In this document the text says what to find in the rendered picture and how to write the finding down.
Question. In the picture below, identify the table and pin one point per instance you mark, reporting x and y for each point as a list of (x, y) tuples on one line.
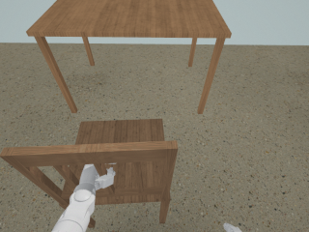
[(196, 19)]

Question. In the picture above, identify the robot left hand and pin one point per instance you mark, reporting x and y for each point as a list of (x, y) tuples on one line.
[(90, 175)]

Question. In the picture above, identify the chair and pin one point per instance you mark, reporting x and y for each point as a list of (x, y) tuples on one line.
[(144, 162)]

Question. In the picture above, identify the left robot forearm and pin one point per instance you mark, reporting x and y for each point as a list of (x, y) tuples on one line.
[(77, 216)]

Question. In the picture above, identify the robot right hand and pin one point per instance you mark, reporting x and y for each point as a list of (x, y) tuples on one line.
[(230, 228)]

